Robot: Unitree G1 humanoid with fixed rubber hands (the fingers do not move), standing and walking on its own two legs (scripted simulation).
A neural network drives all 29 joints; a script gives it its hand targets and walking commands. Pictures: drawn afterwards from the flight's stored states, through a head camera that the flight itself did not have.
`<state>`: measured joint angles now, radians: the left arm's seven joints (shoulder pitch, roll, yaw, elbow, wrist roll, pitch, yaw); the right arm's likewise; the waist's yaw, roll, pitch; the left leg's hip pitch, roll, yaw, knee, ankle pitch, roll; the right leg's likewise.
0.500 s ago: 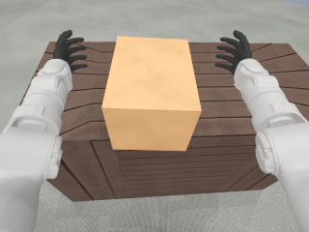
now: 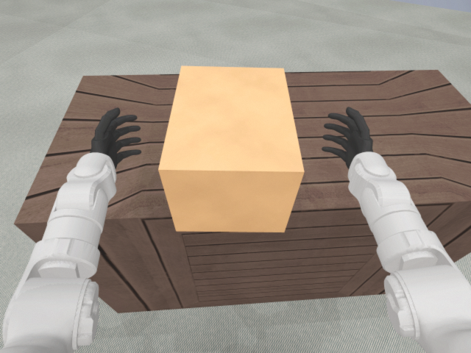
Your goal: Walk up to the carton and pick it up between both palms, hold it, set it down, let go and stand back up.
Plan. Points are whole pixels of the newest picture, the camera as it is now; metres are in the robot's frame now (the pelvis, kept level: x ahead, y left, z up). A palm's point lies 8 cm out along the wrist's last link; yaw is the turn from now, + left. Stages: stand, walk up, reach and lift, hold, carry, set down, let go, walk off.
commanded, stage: set down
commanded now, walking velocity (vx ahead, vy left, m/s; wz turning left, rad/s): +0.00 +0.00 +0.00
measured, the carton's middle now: (231, 147) +0.52 +0.02 +0.04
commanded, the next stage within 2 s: let go in 2.00 s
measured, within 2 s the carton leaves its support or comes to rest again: neither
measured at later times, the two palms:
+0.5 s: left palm (99, 209) +0.34 +0.23 +0.07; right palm (363, 208) +0.34 -0.20 +0.07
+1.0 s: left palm (94, 276) +0.25 +0.24 +0.01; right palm (366, 264) +0.26 -0.20 +0.02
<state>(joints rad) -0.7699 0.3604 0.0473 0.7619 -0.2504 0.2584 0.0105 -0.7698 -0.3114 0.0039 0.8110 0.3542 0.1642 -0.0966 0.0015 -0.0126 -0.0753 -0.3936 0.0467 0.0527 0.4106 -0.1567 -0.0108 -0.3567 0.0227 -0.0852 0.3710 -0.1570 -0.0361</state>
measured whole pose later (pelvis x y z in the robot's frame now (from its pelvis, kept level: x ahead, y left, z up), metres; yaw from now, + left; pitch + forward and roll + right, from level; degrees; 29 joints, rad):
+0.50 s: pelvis +0.01 +0.00 +0.00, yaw -1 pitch +1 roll +0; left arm -0.33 0.30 0.09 0.40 -0.22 0.23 0.00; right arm -0.32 -0.23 -0.02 0.47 0.30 0.09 -0.08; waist 0.01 -0.02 0.01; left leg -0.22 0.04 0.07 0.37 -0.17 -0.01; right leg -0.20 0.02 -0.06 0.35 -0.17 -0.03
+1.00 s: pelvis +0.02 +0.01 +0.00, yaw +0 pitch -1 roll +0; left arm 0.09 0.28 0.00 0.28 -0.23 0.02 0.01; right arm 0.10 -0.18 -0.03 0.29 0.22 -0.02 -0.03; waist 0.03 -0.02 -0.01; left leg -0.16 0.03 0.07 0.37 -0.20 -0.01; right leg -0.13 0.01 -0.07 0.35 -0.21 -0.03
